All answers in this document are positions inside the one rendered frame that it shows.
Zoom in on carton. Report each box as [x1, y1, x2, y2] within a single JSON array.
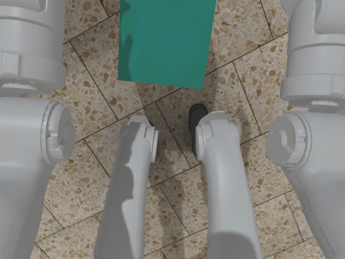
[[118, 0, 216, 89]]

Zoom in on robot right foot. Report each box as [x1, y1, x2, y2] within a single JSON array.
[[189, 103, 208, 157]]

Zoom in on left robot upper arm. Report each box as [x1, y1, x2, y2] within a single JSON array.
[[0, 96, 76, 259]]

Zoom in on robot left forearm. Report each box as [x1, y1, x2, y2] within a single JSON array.
[[0, 0, 66, 97]]

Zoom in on right robot shin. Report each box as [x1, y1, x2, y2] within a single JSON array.
[[197, 111, 240, 143]]

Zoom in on robot right forearm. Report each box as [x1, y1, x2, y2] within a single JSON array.
[[280, 0, 345, 116]]

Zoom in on right robot upper arm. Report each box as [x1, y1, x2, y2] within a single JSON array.
[[265, 111, 345, 259]]

